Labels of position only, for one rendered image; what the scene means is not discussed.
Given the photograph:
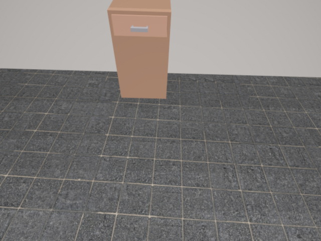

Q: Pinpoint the handle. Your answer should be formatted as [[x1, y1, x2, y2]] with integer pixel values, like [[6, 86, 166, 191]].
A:
[[130, 25, 148, 32]]

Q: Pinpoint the drawer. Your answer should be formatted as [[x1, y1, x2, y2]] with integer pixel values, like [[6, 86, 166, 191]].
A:
[[111, 14, 168, 37]]

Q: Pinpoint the cabinet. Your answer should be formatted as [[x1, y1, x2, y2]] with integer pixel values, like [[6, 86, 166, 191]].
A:
[[107, 0, 171, 99]]

